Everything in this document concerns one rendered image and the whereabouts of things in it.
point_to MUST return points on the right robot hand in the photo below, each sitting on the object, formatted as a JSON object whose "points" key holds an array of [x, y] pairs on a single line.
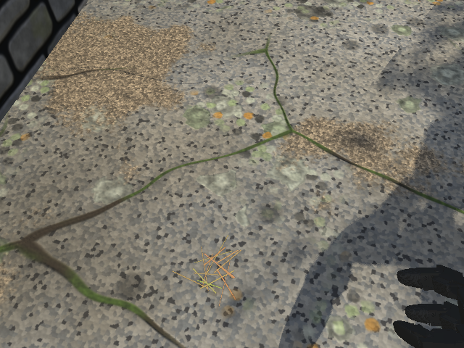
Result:
{"points": [[448, 283]]}

